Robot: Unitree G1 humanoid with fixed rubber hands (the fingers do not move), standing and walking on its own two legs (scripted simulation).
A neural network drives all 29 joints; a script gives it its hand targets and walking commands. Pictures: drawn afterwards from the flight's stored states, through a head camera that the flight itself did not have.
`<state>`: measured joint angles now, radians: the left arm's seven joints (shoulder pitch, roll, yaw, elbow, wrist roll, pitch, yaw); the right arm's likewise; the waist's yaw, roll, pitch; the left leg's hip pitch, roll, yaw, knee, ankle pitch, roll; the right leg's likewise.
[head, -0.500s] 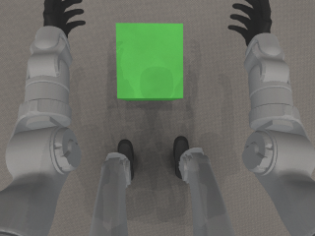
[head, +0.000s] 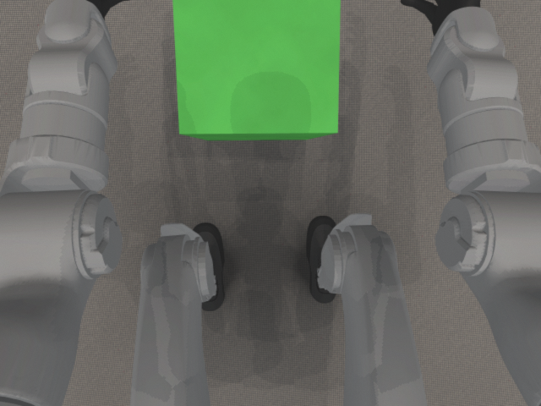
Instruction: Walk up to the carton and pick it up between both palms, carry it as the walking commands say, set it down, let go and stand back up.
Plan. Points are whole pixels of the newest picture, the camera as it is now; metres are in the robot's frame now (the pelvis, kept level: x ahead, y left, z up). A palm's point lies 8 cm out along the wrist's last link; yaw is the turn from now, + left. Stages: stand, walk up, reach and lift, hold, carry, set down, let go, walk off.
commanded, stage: reach and lift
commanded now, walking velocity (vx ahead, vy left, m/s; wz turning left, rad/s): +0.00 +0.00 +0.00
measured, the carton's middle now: (257, 66) +0.55 +0.00 -0.35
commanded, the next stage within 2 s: none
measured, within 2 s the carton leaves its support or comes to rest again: neither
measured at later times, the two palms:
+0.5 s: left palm (138, 48) +0.55 +0.18 -0.26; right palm (394, 55) +0.53 -0.21 -0.26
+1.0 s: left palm (146, 52) +0.55 +0.17 -0.28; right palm (386, 58) +0.54 -0.20 -0.28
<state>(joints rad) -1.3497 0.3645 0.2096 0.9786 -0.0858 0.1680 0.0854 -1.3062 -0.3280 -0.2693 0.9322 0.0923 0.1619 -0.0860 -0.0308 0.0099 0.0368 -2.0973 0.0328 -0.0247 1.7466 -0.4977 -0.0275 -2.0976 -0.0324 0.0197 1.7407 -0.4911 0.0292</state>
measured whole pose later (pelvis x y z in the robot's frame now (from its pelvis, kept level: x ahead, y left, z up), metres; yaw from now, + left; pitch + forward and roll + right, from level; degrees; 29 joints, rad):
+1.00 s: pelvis -0.02 +0.00 -0.12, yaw +0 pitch +36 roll +0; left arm -1.57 0.43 0.03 1.19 -0.25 0.07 0.10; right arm -1.54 -0.38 -0.11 1.19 0.25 0.06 -0.11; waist -0.03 0.00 0.40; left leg -2.24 0.02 -0.05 2.17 -0.56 -0.04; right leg -2.24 -0.02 0.04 2.17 -0.55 0.03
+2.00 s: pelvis -0.02 +0.00 -0.13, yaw +1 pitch +36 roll -1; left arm -1.55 0.34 0.21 1.04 -0.07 0.22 0.04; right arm -1.54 -0.29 -0.29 1.03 0.02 0.23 0.00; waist -0.04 0.02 0.40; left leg -2.30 -0.02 -0.04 2.21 -0.54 -0.03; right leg -2.28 -0.03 0.05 2.21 -0.56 0.05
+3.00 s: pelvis -0.01 +0.00 -0.06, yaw +1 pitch +47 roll +0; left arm -1.32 0.15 0.39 0.74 0.12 0.37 0.06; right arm -1.28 -0.12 -0.43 0.67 -0.13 0.40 -0.05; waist -0.03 0.02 0.04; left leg -2.24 -0.01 -0.04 1.96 -0.53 -0.04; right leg -2.24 -0.01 0.05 1.96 -0.53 0.05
